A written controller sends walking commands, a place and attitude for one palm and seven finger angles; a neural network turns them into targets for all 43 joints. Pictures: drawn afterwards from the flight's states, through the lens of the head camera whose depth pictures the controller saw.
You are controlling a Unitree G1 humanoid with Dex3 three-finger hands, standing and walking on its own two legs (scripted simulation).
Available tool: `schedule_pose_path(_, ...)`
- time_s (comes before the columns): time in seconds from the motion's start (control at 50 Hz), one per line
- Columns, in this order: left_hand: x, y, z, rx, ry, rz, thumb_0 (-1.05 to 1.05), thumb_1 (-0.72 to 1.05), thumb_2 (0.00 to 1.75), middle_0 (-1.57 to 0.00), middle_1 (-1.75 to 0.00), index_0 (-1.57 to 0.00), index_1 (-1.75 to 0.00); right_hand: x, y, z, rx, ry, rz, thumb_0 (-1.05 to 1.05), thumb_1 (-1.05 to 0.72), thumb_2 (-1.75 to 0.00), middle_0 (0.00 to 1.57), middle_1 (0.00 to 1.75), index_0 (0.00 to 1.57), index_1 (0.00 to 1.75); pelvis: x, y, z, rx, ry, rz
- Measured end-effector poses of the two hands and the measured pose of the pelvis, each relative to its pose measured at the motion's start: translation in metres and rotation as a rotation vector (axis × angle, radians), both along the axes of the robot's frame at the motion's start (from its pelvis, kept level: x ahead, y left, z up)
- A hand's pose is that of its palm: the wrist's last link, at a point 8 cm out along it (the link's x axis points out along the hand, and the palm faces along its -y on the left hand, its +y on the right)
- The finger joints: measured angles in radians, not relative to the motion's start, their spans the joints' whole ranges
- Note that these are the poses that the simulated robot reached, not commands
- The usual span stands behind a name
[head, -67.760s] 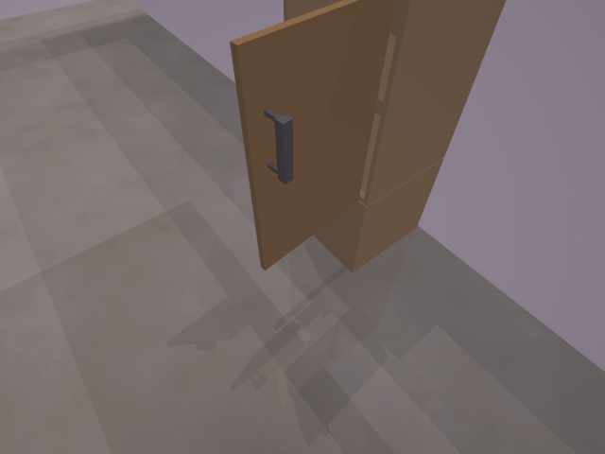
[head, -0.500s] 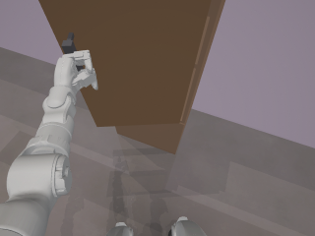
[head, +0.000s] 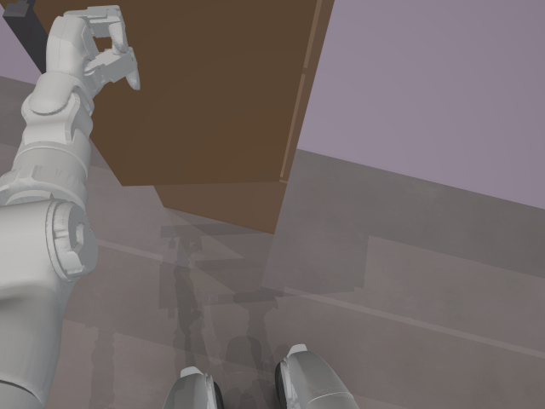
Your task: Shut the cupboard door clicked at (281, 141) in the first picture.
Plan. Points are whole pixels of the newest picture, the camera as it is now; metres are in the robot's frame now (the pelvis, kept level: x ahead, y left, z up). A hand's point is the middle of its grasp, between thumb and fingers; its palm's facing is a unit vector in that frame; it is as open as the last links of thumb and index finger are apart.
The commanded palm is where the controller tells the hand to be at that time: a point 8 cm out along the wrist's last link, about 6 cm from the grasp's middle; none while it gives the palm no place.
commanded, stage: push the door shut along its arc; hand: left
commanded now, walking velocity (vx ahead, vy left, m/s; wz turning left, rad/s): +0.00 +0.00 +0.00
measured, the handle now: (52, 51) +0.60 +0.19 +0.12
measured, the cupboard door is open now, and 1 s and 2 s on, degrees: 18 3 3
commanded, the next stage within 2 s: pull the fist back off the door in 0.56 s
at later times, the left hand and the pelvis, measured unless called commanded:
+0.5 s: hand (130, 39) +0.60 +0.09 +0.13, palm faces -0.29 -0.96 +0.00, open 3.1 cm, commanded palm +0.62 +0.12 +0.12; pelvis +0.01 +0.00 -0.01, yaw +0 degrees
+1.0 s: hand (157, 32) +0.63 +0.06 +0.12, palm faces +0.12 -0.99 -0.02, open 3.1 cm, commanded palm +0.59 +0.10 +0.12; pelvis +0.02 +0.00 -0.01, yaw -1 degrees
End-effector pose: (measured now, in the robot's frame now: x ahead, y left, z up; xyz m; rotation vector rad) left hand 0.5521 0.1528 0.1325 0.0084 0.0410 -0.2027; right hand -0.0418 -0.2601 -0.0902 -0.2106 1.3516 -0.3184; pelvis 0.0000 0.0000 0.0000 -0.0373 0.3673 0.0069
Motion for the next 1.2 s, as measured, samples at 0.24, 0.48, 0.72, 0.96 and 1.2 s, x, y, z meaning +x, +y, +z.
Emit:
schedule_pose_path(0.24,0.023,0.002,-0.001,0.012,0.024,-0.050,0.00,0.85,0.91,-1.29,-1.50,-1.30,-1.50,-0.015,0.009,0.004,0.011,0.093,-0.038,0.01,-0.91,-0.89,0.21,0.30,0.21,0.30,0.010,0.000,0.000,-0.008,0.030,-0.002)
schedule_pose_path(0.48,0.041,-0.001,0.000,0.004,0.023,-0.093,0.02,0.87,0.94,-1.29,-1.50,-1.30,-1.50,-0.013,0.000,0.007,-0.050,0.111,-0.017,0.01,-0.91,-0.89,0.21,0.30,0.21,0.30,0.009,0.003,-0.008,-0.024,0.070,0.014)
schedule_pose_path(0.72,0.056,-0.012,-0.002,-0.068,0.029,-0.030,0.03,0.90,0.96,-1.30,-1.50,-1.30,-1.50,-0.026,0.012,-0.002,-0.037,0.152,-0.014,0.00,-0.91,-0.89,0.21,0.30,0.21,0.30,0.006,0.005,-0.020,-0.037,0.117,0.018)
schedule_pose_path(0.96,0.054,-0.038,-0.012,0.043,-0.026,0.334,0.01,0.87,0.92,-1.29,-1.50,-1.30,-1.50,-0.037,0.045,-0.003,0.142,0.187,-0.036,0.00,-0.91,-0.89,0.20,0.30,0.21,0.30,0.013,0.002,-0.012,-0.021,0.124,-0.001)
schedule_pose_path(1.2,0.022,-0.045,-0.003,0.006,-0.024,0.326,0.02,0.90,0.91,-1.29,-1.50,-1.30,-1.50,-0.013,0.024,0.013,0.143,0.141,-0.023,0.01,-0.91,-0.89,0.21,0.30,0.21,0.30,0.036,-0.004,0.014,0.002,0.029,-0.011)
